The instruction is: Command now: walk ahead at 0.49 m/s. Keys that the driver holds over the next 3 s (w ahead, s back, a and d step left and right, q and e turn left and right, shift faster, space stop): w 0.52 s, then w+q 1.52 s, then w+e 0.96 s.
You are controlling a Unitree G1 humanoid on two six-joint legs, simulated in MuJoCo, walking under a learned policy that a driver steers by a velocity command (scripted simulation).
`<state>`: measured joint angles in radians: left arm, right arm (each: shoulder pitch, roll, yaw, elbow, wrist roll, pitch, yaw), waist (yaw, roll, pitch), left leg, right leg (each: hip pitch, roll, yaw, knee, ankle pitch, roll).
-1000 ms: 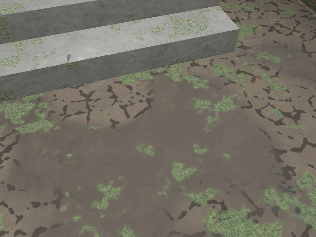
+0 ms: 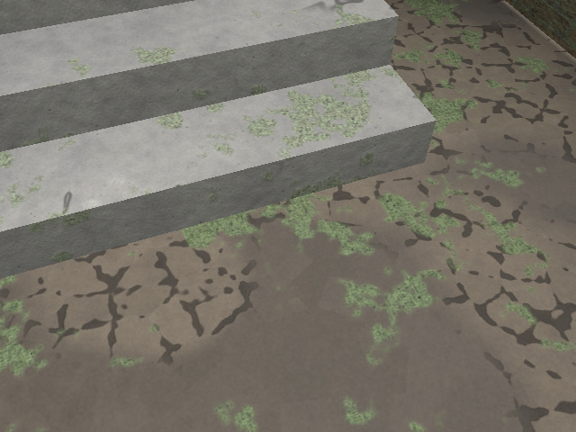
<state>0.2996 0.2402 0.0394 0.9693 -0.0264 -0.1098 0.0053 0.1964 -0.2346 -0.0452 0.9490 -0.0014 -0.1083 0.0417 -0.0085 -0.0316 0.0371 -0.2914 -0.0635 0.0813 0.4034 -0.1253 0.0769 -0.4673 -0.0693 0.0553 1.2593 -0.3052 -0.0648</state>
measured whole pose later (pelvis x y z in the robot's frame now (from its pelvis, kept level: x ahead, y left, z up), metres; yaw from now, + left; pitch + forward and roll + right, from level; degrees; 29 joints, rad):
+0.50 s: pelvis +0.29 -0.07 +0.00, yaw +1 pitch +2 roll +1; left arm 0.17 0.23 0.05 0.87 0.00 -0.11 -0.03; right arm 0.31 -0.27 -0.03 1.00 0.03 -0.10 0.00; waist -0.01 0.02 0.03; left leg -0.39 0.03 -0.03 1.18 -0.38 0.06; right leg -0.38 0.01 -0.06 0.50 -0.15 -0.06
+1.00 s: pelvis +0.55 -0.02 -0.02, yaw +14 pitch +1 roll -1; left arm 0.33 0.23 0.05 0.97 0.02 -0.08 0.00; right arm 0.13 -0.24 -0.06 0.85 -0.04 -0.06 0.04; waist 0.01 -0.01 0.06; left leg -0.45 -0.06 0.09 0.60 -0.18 0.13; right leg -0.17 -0.05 -0.12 1.00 -0.45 -0.01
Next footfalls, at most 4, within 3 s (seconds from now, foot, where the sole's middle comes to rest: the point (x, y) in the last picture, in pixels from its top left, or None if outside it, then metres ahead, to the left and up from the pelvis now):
0.38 right None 0.40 -0.16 -0.77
0.94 left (271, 358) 0.66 0.06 -0.77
1.44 right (298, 256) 0.96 -0.01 -0.77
1.98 left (189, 266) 0.93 0.29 -0.77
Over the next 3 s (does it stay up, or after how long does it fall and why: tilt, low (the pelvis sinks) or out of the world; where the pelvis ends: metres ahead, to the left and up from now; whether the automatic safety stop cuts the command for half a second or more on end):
stays up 1.25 0.57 0.21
